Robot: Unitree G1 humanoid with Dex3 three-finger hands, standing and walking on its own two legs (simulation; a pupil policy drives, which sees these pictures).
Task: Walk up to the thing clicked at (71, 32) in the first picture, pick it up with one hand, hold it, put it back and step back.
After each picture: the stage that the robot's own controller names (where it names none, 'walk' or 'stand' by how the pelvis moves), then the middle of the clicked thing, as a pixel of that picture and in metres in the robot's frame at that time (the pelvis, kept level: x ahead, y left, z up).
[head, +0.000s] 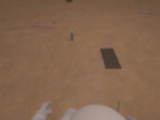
stand; (71, 35) +1.70 +0.49 -0.65
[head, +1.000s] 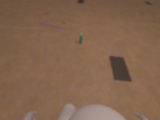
walk; (80, 38) +1.60 +0.24 -0.63
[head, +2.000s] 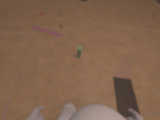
walk; (79, 52) +1.07 +0.17 -0.64
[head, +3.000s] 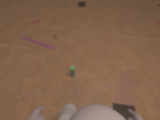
walk; (72, 71) +0.67 +0.21 -0.64
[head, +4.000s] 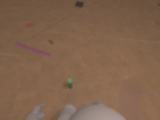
stand; (70, 83) +0.46 +0.19 -0.64
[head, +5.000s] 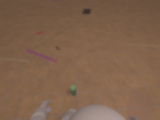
stand; (73, 90) +0.41 +0.20 -0.65
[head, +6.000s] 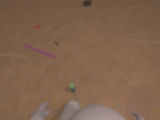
stand; (72, 88) +0.38 +0.21 -0.65
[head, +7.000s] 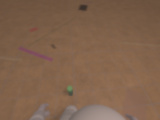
stand; (70, 91) +0.38 +0.21 -0.65
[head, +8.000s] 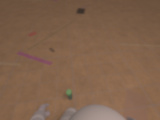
stand; (69, 94) +0.35 +0.22 -0.66
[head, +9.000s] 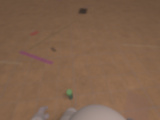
stand; (70, 94) +0.35 +0.22 -0.66
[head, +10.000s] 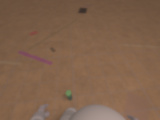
stand; (69, 95) +0.33 +0.23 -0.65
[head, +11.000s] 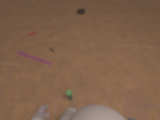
stand; (69, 95) +0.35 +0.21 -0.66
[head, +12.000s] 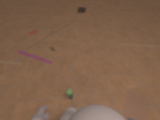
stand; (70, 94) +0.35 +0.21 -0.66
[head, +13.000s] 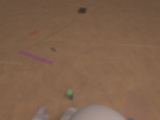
stand; (70, 94) +0.35 +0.21 -0.65
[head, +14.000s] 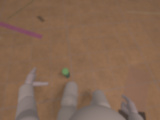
go down; (66, 73) +0.38 +0.23 -0.49
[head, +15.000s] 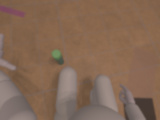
go down; (58, 58) +0.41 +0.31 -0.28
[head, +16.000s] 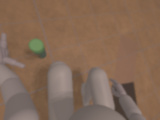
close in; (39, 50) +0.37 +0.33 -0.21
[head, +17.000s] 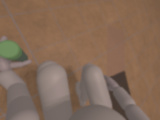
close; (16, 54) +0.33 +0.36 -0.15
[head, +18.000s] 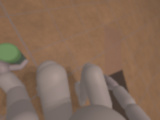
lift; (15, 57) +0.32 +0.36 -0.15
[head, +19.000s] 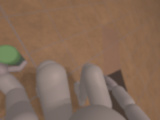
lift; (14, 59) +0.31 +0.36 -0.15
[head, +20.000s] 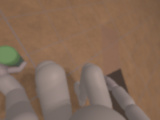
lift; (14, 60) +0.31 +0.36 -0.15
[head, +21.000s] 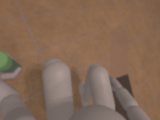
lift; (8, 65) +0.25 +0.41 -0.14
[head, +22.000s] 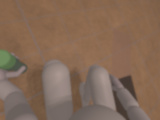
lift; (13, 64) +0.26 +0.40 -0.13
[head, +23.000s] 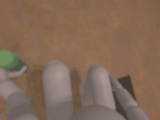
lift; (15, 64) +0.26 +0.39 -0.14
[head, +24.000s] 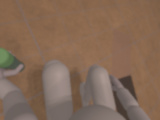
lift; (10, 63) +0.27 +0.41 -0.13
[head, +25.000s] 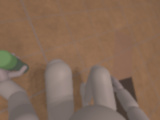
lift; (14, 64) +0.25 +0.40 -0.14
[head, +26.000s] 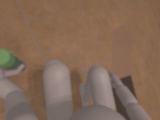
lift; (12, 63) +0.27 +0.41 -0.13
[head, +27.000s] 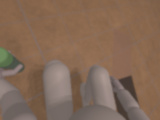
lift; (10, 63) +0.27 +0.42 -0.13
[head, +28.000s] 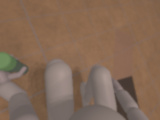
lift; (14, 66) +0.24 +0.40 -0.15
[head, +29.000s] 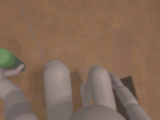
lift; (12, 63) +0.27 +0.41 -0.13
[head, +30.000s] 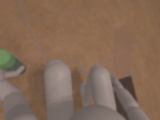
lift; (12, 64) +0.25 +0.41 -0.15
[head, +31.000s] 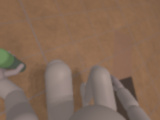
lift; (11, 63) +0.26 +0.42 -0.14
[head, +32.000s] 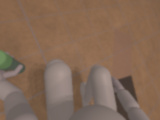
lift; (10, 64) +0.25 +0.42 -0.15
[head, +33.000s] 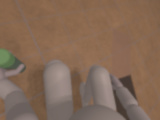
lift; (12, 63) +0.26 +0.41 -0.15
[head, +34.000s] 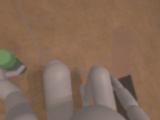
lift; (13, 64) +0.26 +0.41 -0.15
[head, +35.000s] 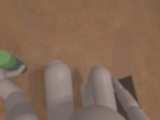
lift; (13, 64) +0.26 +0.41 -0.15
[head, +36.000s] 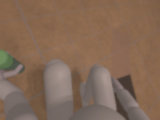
lift; (10, 64) +0.26 +0.41 -0.15
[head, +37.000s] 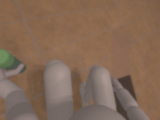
lift; (12, 63) +0.26 +0.41 -0.15
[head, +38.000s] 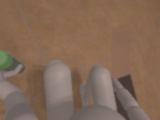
lift; (10, 64) +0.26 +0.42 -0.15
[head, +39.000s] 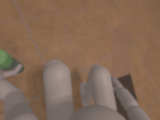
lift; (10, 64) +0.26 +0.42 -0.15
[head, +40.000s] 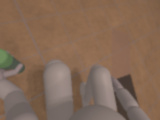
lift; (10, 64) +0.26 +0.42 -0.15
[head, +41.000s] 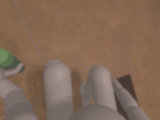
lift; (11, 63) +0.27 +0.41 -0.15
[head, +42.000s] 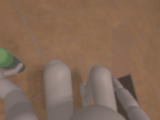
lift; (11, 63) +0.26 +0.42 -0.15
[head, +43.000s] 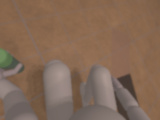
lift; (10, 63) +0.27 +0.42 -0.15
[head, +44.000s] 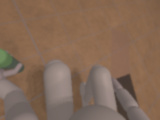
lift; (10, 63) +0.26 +0.42 -0.15
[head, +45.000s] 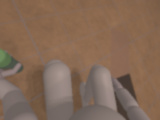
lift; (8, 63) +0.26 +0.42 -0.15
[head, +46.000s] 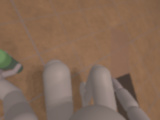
lift; (8, 64) +0.26 +0.42 -0.15
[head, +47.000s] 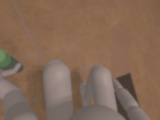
lift; (8, 63) +0.27 +0.42 -0.15
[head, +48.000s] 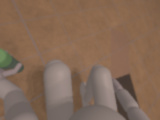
lift; (9, 63) +0.27 +0.42 -0.15
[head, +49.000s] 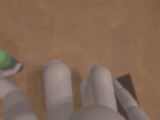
lift; (9, 63) +0.27 +0.42 -0.15
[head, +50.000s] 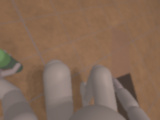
lift; (8, 63) +0.26 +0.42 -0.15
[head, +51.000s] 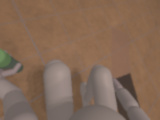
lift; (8, 63) +0.26 +0.42 -0.15
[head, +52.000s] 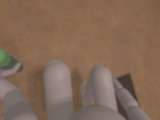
lift; (8, 63) +0.27 +0.42 -0.15
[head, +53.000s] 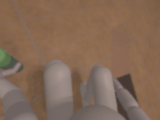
lift; (8, 63) +0.27 +0.42 -0.15
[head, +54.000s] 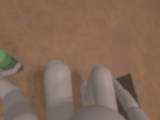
lift; (8, 63) +0.26 +0.42 -0.15
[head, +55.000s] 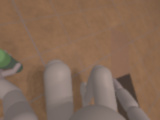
lift; (8, 63) +0.26 +0.42 -0.15
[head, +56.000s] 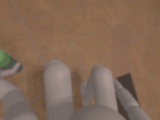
lift; (7, 63) +0.27 +0.43 -0.15
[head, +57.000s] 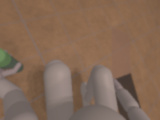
lift; (9, 63) +0.26 +0.42 -0.15
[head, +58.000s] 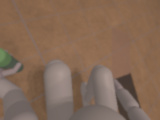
lift; (9, 63) +0.27 +0.42 -0.14
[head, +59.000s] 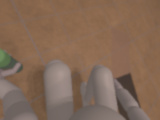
lift; (8, 63) +0.27 +0.43 -0.14
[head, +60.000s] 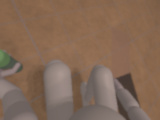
lift; (8, 63) +0.26 +0.43 -0.15
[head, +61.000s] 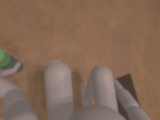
lift; (8, 62) +0.27 +0.43 -0.15
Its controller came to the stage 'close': yes
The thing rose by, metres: 0.04
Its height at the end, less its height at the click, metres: +0.00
